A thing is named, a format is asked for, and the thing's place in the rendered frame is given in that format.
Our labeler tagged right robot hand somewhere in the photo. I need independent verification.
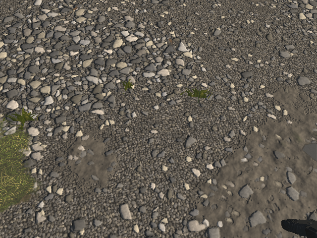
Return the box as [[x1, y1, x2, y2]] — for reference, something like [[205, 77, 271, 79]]
[[281, 218, 317, 238]]

